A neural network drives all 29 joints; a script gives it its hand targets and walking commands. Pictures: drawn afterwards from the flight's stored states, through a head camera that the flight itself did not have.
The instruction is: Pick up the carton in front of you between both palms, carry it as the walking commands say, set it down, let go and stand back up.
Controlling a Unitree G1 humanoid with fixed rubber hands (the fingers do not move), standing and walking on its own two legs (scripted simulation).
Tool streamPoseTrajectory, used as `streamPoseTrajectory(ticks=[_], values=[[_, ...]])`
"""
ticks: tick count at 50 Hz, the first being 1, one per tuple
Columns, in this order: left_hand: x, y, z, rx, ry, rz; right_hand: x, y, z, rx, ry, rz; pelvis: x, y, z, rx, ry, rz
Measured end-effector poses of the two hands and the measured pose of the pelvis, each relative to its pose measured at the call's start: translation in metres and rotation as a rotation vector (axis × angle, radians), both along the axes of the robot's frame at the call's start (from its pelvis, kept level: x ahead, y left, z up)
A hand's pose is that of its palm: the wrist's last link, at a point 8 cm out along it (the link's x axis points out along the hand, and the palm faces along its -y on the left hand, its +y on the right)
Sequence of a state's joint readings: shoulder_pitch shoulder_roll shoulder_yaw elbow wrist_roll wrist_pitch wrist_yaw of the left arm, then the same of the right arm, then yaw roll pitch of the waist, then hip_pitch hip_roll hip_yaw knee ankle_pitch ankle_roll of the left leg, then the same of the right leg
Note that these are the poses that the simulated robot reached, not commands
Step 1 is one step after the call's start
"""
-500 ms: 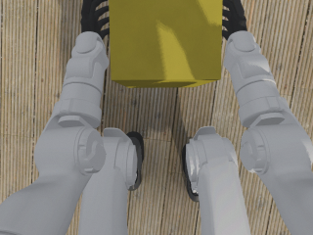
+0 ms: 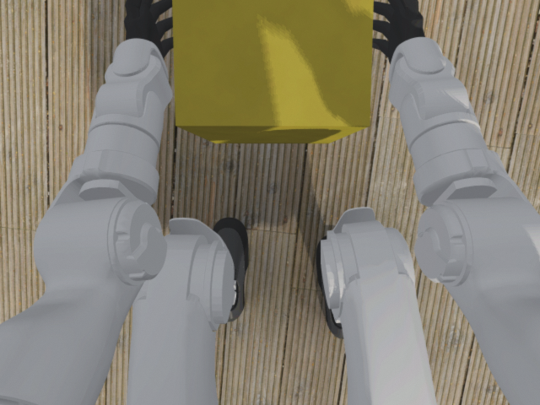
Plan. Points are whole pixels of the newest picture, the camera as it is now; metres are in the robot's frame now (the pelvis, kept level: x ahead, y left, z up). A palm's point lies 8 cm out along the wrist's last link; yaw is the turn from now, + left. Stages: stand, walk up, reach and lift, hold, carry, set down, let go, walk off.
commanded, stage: set down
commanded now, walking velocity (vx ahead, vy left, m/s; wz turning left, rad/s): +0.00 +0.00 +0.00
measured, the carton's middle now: (272, 66) +0.52 +0.01 -0.23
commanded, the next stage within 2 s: let go in 1.72 s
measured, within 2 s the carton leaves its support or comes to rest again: rests again in 0.26 s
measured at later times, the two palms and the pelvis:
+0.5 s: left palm (140, 67) +0.51 +0.18 -0.18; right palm (423, 57) +0.51 -0.19 -0.19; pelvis +0.00 +0.00 +0.00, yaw +1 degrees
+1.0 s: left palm (88, 39) +0.51 +0.18 -0.07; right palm out of the picture +0.53 -0.21 -0.06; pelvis +0.00 +0.00 +0.06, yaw +0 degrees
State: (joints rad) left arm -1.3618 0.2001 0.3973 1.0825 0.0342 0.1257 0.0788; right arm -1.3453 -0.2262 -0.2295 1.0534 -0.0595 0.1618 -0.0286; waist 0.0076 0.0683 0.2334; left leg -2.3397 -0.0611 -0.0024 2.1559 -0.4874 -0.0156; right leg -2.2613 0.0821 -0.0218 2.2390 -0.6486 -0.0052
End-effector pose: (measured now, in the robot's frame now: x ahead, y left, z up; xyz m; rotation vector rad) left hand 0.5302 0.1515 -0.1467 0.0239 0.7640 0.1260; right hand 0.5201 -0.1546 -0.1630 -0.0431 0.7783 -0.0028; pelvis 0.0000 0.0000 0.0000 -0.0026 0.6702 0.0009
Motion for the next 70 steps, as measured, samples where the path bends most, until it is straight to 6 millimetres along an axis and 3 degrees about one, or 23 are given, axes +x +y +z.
streamPoseTrajectory(ticks=[19, 26, 29, 33, 38, 42, 51, 70], values=[[-0.003, 0.009, -0.012, -0.001, 0.001, -0.013, 0.001, 0.0, -0.009, 0.021, -0.026, 0.039, -0.004, 0.001, -0.003, 0.01, -0.054, 0.004], [-0.019, 0.028, -0.033, 0.05, 0.046, 0.031, -0.013, -0.042, -0.029, -0.067, 0.003, -0.05, -0.003, -0.002, -0.003, 0.021, -0.071, -0.003], [-0.02, 0.035, -0.035, 0.053, 0.035, 0.04, -0.011, -0.055, -0.027, -0.078, -0.009, -0.059, -0.001, -0.003, -0.003, 0.022, -0.067, -0.008], [-0.017, 0.036, -0.031, 0.045, 0.003, 0.045, -0.001, -0.057, -0.016, -0.067, -0.048, -0.06, 0.001, -0.004, -0.004, 0.022, -0.058, -0.013], [-0.011, 0.031, -0.011, 0.036, -0.066, 0.042, 0.01, -0.05, 0.006, -0.055, -0.11, -0.062, 0.001, -0.005, -0.002, 0.022, -0.04, -0.012], [-0.012, 0.025, 0.018, 0.026, -0.115, 0.041, 0.011, -0.046, 0.036, -0.059, -0.145, -0.066, 0.002, -0.005, 0.011, 0.019, -0.024, -0.007], [-0.017, 0.027, 0.085, 0.027, -0.11, 0.052, 0.008, -0.051, 0.108, -0.064, -0.126, -0.086, 0.004, -0.004, 0.062, 0.007, 0.06, -0.007], [-0.017, 0.033, 0.194, 0.036, -0.131, 0.039, 0.01, -0.06, 0.217, -0.059, -0.146, -0.069, 0.019, 0.001, 0.158, -0.001, 0.14, -0.006]])
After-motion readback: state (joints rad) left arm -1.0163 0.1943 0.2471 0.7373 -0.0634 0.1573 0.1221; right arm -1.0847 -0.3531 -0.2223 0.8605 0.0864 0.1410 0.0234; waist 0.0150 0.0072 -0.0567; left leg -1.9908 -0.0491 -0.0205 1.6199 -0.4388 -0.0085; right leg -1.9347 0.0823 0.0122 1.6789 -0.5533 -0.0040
